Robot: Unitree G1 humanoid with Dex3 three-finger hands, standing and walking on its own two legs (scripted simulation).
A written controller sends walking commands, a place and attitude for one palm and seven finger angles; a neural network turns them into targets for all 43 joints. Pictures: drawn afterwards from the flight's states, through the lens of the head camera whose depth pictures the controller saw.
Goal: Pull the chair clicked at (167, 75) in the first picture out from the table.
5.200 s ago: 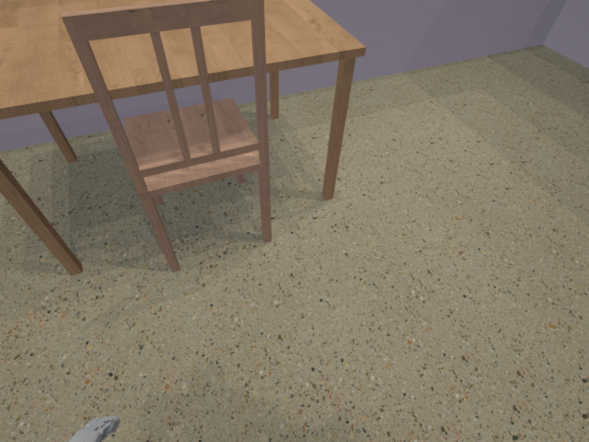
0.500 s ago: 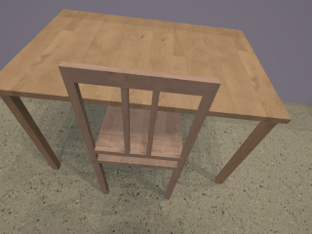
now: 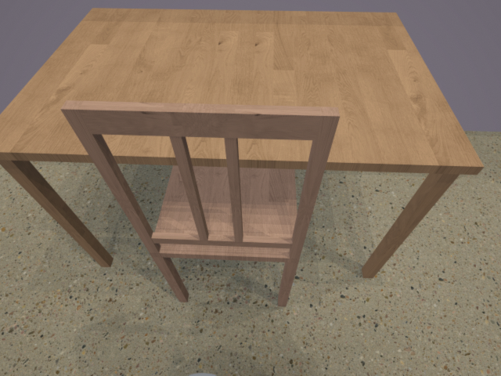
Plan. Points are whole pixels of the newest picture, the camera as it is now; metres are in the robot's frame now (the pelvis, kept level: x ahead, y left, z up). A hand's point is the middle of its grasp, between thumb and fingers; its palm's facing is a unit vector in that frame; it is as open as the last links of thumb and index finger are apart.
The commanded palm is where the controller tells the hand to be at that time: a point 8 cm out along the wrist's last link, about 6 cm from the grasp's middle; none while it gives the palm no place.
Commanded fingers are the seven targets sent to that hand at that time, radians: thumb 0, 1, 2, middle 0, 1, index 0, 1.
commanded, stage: come to a stop and stand still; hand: left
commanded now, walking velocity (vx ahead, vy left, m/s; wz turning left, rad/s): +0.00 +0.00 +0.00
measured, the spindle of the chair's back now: (193, 196) +0.46 +0.16 -0.05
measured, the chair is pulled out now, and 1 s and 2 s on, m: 0.00 0.00 0.00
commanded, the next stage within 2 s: look again from close up in 0.96 s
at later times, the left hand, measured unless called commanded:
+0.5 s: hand out of the picture -0.07 +0.20 -0.17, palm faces +0.05 -0.98 -0.20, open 7.4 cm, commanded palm none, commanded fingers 0.00 0.90 0.90 -0.20 -0.30 -0.20 -0.30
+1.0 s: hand out of the picture -0.10 +0.17 -0.17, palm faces +0.05 -0.99 -0.15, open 7.4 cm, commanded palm none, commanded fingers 0.00 0.90 0.90 -0.20 -0.30 -0.20 -0.30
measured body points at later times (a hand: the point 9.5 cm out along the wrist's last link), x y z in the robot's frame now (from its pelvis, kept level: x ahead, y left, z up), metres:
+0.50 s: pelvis -0.05 +0.04 +0.01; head -0.04 +0.03 +0.46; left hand -0.07 +0.26 -0.15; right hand -0.05 -0.18 -0.16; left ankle -0.05 +0.13 -0.73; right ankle -0.08 -0.07 -0.73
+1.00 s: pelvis -0.06 +0.02 +0.01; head -0.05 +0.02 +0.46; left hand -0.10 +0.22 -0.15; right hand -0.10 -0.18 -0.15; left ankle -0.05 +0.13 -0.73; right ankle -0.08 -0.07 -0.73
